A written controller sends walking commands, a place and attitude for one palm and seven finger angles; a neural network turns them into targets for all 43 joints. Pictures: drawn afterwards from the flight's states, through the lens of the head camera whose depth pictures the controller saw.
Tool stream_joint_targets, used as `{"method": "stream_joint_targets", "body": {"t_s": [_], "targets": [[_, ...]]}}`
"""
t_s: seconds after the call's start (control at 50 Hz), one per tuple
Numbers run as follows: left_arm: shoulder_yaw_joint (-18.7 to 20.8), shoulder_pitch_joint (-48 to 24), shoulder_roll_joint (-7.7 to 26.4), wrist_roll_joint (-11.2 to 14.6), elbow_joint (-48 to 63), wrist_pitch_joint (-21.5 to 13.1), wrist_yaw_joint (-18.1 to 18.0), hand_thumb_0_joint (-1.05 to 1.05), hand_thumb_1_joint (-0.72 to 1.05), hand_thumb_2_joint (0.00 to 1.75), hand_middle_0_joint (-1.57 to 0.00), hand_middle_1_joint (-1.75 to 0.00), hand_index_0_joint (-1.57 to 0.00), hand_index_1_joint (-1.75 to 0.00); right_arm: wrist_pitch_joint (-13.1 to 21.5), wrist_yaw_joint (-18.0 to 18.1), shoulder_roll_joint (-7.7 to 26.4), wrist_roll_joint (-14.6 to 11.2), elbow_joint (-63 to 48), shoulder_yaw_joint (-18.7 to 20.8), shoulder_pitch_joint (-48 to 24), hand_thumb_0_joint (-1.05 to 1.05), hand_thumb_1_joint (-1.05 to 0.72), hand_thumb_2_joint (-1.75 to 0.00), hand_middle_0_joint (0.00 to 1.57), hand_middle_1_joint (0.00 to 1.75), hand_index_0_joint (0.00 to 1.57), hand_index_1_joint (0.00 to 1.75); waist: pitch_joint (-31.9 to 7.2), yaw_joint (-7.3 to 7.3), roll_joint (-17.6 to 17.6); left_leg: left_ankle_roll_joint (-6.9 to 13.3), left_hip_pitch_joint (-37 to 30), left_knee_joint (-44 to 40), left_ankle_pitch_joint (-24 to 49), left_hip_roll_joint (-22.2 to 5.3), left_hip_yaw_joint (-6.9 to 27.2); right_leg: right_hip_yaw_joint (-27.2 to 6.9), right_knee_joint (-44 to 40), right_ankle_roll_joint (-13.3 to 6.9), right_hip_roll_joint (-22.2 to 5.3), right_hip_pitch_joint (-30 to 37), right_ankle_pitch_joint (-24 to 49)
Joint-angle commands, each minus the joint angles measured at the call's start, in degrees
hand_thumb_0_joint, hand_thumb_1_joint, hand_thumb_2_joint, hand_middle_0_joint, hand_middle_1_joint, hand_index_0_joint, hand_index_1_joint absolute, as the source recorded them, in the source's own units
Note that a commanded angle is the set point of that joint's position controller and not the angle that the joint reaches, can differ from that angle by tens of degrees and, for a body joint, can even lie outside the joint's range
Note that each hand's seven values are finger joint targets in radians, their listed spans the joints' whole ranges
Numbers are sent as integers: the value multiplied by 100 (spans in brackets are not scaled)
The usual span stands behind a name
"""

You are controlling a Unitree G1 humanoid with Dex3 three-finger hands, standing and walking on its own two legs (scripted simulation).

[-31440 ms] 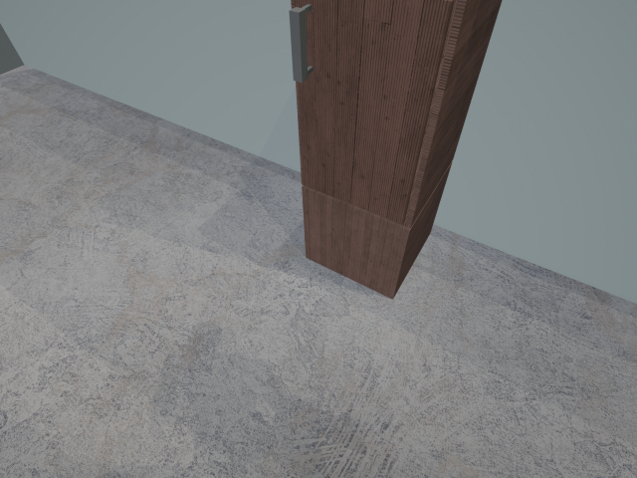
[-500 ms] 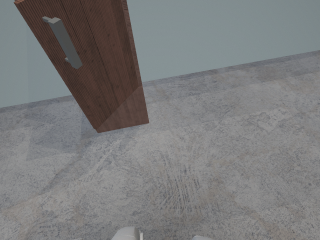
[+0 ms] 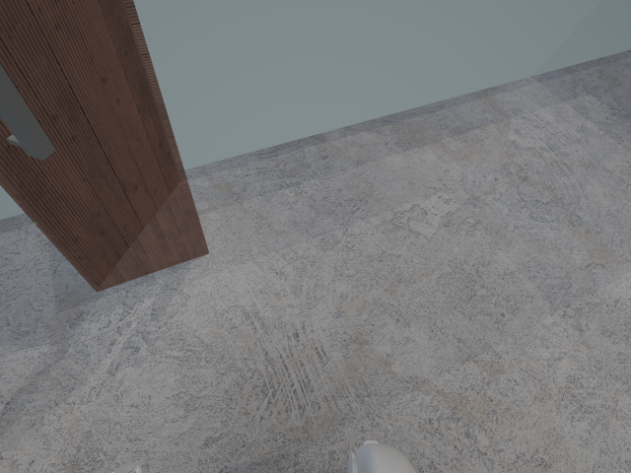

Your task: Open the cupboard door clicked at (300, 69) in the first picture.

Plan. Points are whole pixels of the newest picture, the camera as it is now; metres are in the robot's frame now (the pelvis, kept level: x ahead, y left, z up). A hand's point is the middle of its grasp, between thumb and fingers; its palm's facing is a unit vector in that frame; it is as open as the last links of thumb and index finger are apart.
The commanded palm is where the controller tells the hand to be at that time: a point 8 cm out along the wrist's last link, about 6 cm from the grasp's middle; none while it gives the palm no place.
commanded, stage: walk to a spot facing it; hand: left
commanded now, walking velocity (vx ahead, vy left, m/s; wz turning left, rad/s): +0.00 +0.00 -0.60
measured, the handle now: out of the picture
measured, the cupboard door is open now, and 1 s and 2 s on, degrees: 45 45 45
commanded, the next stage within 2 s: turn to face it in 1.56 s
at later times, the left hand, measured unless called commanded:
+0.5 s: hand (226, 466) +0.14 +0.13 -0.16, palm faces -0.26 -0.94 -0.21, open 7.4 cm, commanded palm none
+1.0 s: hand (363, 290) +0.44 -0.06 -0.17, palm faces -0.65 -0.74 -0.18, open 7.4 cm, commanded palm none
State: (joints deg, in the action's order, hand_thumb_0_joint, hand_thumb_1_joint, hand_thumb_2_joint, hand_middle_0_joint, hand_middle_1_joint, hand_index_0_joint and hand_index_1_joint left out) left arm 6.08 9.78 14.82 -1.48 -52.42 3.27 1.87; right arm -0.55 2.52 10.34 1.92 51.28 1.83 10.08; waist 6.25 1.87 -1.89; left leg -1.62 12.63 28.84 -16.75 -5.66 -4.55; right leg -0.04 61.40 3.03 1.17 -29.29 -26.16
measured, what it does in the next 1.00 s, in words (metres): walks ahead, turning right: right foot, then left foot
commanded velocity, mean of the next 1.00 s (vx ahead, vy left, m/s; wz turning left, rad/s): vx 0.26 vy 0.00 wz -0.58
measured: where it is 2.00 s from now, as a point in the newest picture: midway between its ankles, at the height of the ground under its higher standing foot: (462, 364)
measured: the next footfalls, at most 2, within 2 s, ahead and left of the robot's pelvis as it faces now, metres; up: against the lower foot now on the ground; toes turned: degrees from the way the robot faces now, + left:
right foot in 0.16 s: +0.04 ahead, -0.14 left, +0.00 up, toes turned -11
left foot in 0.62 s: +0.17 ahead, +0.07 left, +0.00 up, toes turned -20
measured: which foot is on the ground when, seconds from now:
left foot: down 0.00-0.16, up 0.18-0.60, down 0.62-1.00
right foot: up 0.00-0.14, down 0.16-0.60, up 0.62-1.00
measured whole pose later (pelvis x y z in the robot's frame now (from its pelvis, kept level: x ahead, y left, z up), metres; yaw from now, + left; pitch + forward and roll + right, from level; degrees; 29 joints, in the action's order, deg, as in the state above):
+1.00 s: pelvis +0.20 -0.11 -0.01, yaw -37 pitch +2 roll -1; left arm 4.3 2.1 12.9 -1.8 -52.4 0.9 3.8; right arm 2.9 1.8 10.0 2.2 59.9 1.1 29.1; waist 6.6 -3.8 0.3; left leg -4.4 -5.3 21.5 -26.1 -7.2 -16.7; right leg 7.9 42.3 -3.4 -1.0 -32.9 -12.6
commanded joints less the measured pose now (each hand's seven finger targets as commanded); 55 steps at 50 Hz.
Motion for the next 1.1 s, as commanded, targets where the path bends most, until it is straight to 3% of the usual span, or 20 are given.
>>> {"method": "stream_joint_targets", "body": {"t_s": [0.0, 0.1, 0.12, 0.14, 0.18, 0.26, 0.38, 0.48, 0.54, 0.56, 0.58, 0.6, 0.64, 0.74, 0.9, 0.98, 1.0, 1.02, 1.04, 1.08], "targets": [[-28, -187, 137, 30, 508, -108, 61, 0, 90, 90, -20, -30, -20, -30, 107, 40, 1224, 13, -246, 337, 356, 0, -90, -90, 20, 30, 20, 30, -758, -301, 1564, 726, -733, -600, 3031, -1136, 179, 414, -988, 7, -180, 163, 106], [1, 325, 328, 40, 334, -215, 42, 0, 90, 90, -20, -30, -20, -30, 48, -38, 1416, -43, -246, 428, 334, 0, -90, -90, 20, 30, 20, 30, -967, -44, 1188, 344, -279, 464, 2541, -1143, -159, 669, -3193, -253, -55, 1773, 1316], [85, 777, 747, 5, 192, -277, -14, 0, 90, 90, -20, -30, -20, -30, 43, -73, 1230, -117, -321, 403, 321, 0, -90, -90, 20, 30, 20, 30, -1298, 174, 228, 32, 545, 1478, 1716, -832, -463, -111, -3761, -500, -678, 2964, 2704], [264, 1154, 1529, -44, 100, -337, -147, 0, 90, 90, -20, -30, -20, -30, 32, -128, 643, -158, -671, 260, -18, 0, -90, -90, 20, 30, 20, 30, -1250, 406, -1880, -300, 2207, 3089, -1817, 146, -680, -2533, -4060, -1223, -2343, 3549, 4878], [192, 1077, 1361, 46, 79, -267, -274, 0, 90, 90, -20, -30, -20, -30, -77, -74, 808, -176, -641, 251, -233, 0, -90, -90, 20, 30, 20, 30, -881, 377, -1234, -175, 2496, 3998, -1818, -65, 521, -2172, -4032, -1710, -2241, 2966, 4036], [75, 342, 842, 35, 316, -305, -302, 0, 90, 90, -20, -30, -20, -30, -102, -191, 740, -90, -400, 271, -123, 0, -90, -90, 20, 30, 20, 30, -910, -16, -654, -309, 2078, 3650, -710, -26, 362, -1774, -4243, -1355, -1404, 2347, 2275], [93, 549, 943, -3, 213, -422, -192, 0, 90, 90, -20, -30, -20, -30, -24, -297, 722, -77, -496, 326, -378, 0, -90, -90, 20, 30, 20, 30, -453, 49, -600, -288, 1949, 2539, -458, 138, 290, -2232, -4903, -1473, -1320, 1947, -140], [140, 561, 948, -19, 194, -462, -139, 0, 90, 90, -20, -30, -20, -30, 144, -295, 677, -113, -601, 325, -428, 0, -90, -90, 20, 30, 20, 30, -364, 51, -697, -172, 1318, 1401, -701, 366, 340, -2589, -4843, -1529, -1267, 1667, -351], [129, 261, 763, 17, 227, -461, -122, 0, 90, 90, -20, -30, -20, -30, 289, -209, 717, -124, -338, 321, 384, 0, -90, -90, 20, 30, 20, 30, -620, -383, -359, -115, -622, -208, -70, 477, 222, -2230, -4058, -1165, -775, 663, -120], [61, 156, 450, 49, 335, -475, -88, 0, 90, 90, -20, -30, -20, -30, 360, -108, 1037, -101, -117, 373, 1010, 0, -90, -90, 20, 30, 20, 30, -878, -674, 492, 24, -1776, -832, -520, -84, 723, -1650, -3265, -887, -282, -127, -84], [-25, 193, 57, 121, 431, -475, -19, 0, 90, 90, -20, -30, -20, -30, 395, -64, 1687, 37, 1, 516, 1653, 0, -90, -90, 20, 30, 20, 30, -1153, -907, 2286, 541, -2593, -1548, -1866, -1808, 2965, -538, -1238, -499, 514, -1323, -749], [-2, -255, 254, 41, 591, -524, 4, 0, 90, 90, -20, -30, -20, -30, 381, -20, 1751, 35, 9, 493, 1901, 0, -90, -90, 20, 30, 20, 30, -863, -1010, 1747, 1012, -2120, -1944, -1978, -2502, 3677, -418, -129, -440, 111, -1662, -701], [45, -325, 244, -43, 582, -532, 118, 0, 90, 90, -20, -30, -20, -30, 388, -58, 1357, 71, -208, 372, 1308, 0, -90, -90, 20, 30, 20, 30, -305, -633, 571, 1099, -1161, -1936, -1336, -2165, 2925, -303, 649, -380, -370, -1624, 27], [-83, -172, -205, -38, 342, -383, 205, 0, 90, 90, -20, -30, -20, -30, 533, -10, 730, -13, 105, 140, 1502, 0, -90, -90, 20, 30, 20, 30, -345, -365, 1086, 316, -1488, -1303, 2718, -1085, 252, 183, 816, -271, -452, -1578, 1162], [-226, -1210, -249, 5, 533, -349, 229, 0, 90, 90, -20, -30, -20, -30, 486, -23, 788, 37, 538, 77, 2099, 0, -90, -90, 20, 30, 20, 30, 31, -520, 1162, 445, -1451, -1311, 4015, -1175, -723, 930, -1784, -516, -237, -632, 1573], [-74, 374, 157, 0, 64, -441, 119, 0, 90, 90, -20, -30, -20, -30, 456, -30, 1164, -31, 525, 137, 1649, 0, -90, -90, 20, 30, 20, 30, -803, 369, 1081, 317, -1147, 702, 6151, -1277, -954, 1078, -2441, -989, 218, 1843, 1242], [36, 1339, 504, -26, -235, -506, 72, 0, 90, 90, -20, -30, -20, -30, 469, -86, 1148, -113, 417, 128, 1372, 0, -90, -90, 20, 30, 20, 30, -1276, 850, 707, 116, -65, 1967, 5202, -1050, -1086, 766, -2797, -1189, -21, 3585, 1560], [218, 2015, 1228, -37, -357, -546, -25, 0, 90, 90, -20, -30, -20, -30, 473, -134, 702, -244, 266, 56, 1524, 0, -90, -90, 20, 30, 20, 30, -2043, 1059, -794, -149, 1769, 4217, 67, -41, -1057, -2040, -3372, -1887, -1858, 5122, 1427], [240, 1948, 1484, 117, -365, -515, -126, 0, 90, 90, -20, -30, -20, -30, 455, -122, 628, -271, 58, 91, 1143, 0, -90, -90, 20, 30, 20, 30, -2089, 901, -1207, -96, 2645, 5662, -1831, 299, -151, -3788, -4225, -2189, -2612, 4925, 1965], [78, 876, 974, 136, -106, -513, -201, 0, 90, 90, -20, -30, -20, -30, 412, -154, 637, -173, 125, 163, 910, 0, -90, -90, 20, 30, 20, 30, -674, 330, -314, -13, 2699, 5428, -588, -367, 504, -2553, -4671, -1816, -2275, 2924, 1219]]}}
